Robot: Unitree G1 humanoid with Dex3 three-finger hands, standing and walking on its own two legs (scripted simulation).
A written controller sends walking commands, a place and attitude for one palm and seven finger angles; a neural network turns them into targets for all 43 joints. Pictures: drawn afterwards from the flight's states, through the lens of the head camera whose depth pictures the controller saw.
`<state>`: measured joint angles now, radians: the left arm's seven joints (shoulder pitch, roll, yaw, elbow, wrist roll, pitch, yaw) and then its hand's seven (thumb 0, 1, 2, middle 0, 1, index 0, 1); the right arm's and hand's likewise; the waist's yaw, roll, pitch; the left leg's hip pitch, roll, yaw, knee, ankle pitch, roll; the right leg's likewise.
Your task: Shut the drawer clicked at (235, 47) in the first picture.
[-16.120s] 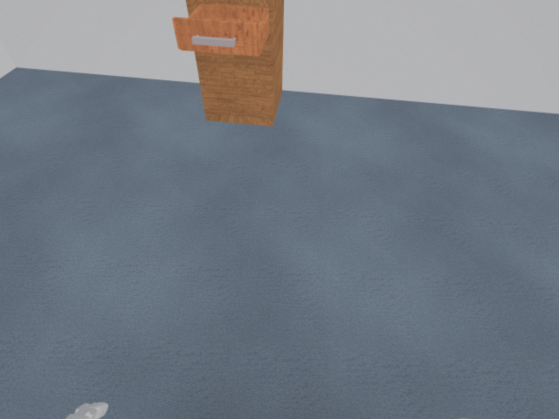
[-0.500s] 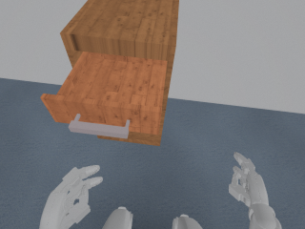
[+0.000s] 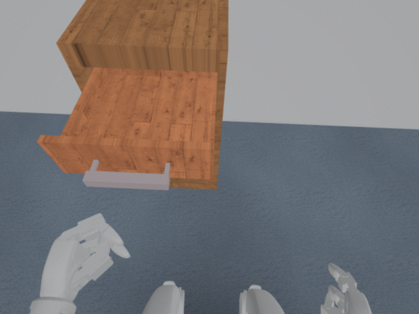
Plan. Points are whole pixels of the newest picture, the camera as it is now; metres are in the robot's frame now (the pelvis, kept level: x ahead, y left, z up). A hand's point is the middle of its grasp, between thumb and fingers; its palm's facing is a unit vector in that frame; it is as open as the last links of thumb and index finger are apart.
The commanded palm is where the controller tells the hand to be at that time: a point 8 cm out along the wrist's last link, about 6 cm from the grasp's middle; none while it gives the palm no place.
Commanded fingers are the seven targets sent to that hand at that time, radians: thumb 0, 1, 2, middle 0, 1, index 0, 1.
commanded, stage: raise the hand and make a fist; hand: left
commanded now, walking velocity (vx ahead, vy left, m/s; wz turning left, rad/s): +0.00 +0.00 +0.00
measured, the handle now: (129, 172) +0.42 +0.20 -0.05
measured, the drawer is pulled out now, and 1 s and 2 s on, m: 0.26 0.26 0.26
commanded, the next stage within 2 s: bring the fist close to the handle in 0.92 s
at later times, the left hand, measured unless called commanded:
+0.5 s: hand (117, 247) +0.23 +0.16 +0.05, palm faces -0.03 -1.00 -0.04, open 3.3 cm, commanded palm +0.21 +0.21 +0.06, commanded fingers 0.00 0.90 0.90 -1.40 -1.60 -1.40 -1.60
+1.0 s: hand (120, 247) +0.23 +0.15 +0.06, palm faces -0.03 -1.00 -0.07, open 3.3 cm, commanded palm +0.21 +0.22 +0.06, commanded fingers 0.00 0.90 0.90 -1.40 -1.60 -1.40 -1.60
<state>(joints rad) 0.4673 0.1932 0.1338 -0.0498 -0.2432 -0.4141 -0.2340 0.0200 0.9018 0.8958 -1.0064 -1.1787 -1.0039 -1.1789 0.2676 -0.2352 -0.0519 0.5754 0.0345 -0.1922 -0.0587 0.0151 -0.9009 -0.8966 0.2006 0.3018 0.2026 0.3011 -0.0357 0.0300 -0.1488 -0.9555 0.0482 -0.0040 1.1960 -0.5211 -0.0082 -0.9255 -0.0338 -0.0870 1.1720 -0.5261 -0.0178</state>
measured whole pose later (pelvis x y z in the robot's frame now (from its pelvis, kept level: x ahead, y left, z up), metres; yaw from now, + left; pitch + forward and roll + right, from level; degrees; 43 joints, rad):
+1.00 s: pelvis +0.02 +0.00 +0.00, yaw +0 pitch +17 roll -2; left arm 0.50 0.20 0.05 -0.15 -0.18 -0.41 -0.15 0.02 0.90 0.90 -1.40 -1.60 -1.40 -1.60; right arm 0.23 -0.23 -0.02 0.46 0.02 -0.09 -0.03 0.01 -0.90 -0.90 0.20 0.30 0.20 0.30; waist -0.02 0.03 -0.16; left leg -0.94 0.05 -0.01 1.21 -0.56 -0.01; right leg -0.90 -0.03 -0.10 1.18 -0.56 -0.02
